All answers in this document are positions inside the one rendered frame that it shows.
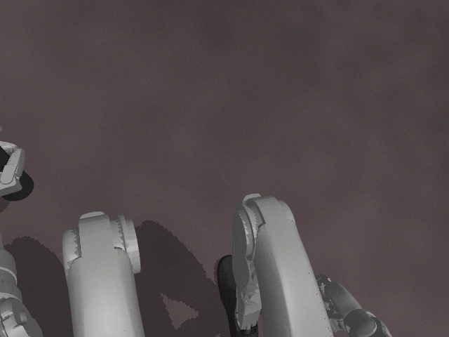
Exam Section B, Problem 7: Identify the left robot hand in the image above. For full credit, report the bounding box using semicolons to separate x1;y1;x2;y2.
0;126;25;197

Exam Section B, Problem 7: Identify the right robot foot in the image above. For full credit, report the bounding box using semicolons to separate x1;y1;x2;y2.
217;255;258;337

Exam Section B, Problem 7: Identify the right robot hand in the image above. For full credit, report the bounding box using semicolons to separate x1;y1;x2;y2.
315;274;362;333

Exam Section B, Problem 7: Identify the right robot arm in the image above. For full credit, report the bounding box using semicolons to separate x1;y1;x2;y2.
344;309;392;337

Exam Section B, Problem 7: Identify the can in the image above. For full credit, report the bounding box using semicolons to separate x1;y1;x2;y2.
0;146;34;201

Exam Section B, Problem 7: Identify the left robot arm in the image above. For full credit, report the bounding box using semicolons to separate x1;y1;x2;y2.
0;232;43;337

